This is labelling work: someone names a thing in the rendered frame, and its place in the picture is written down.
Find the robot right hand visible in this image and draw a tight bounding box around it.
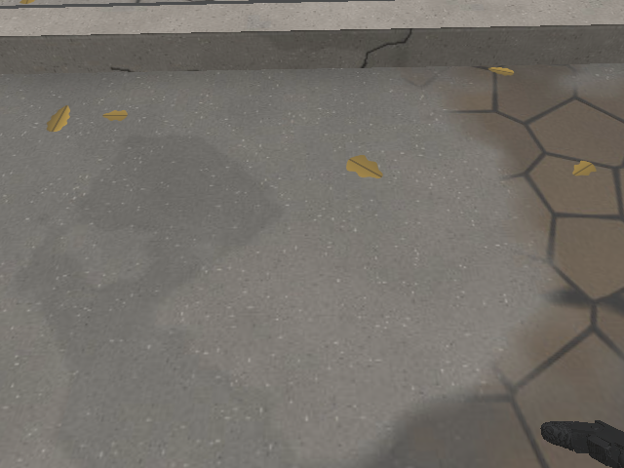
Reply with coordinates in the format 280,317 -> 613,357
540,420 -> 624,468

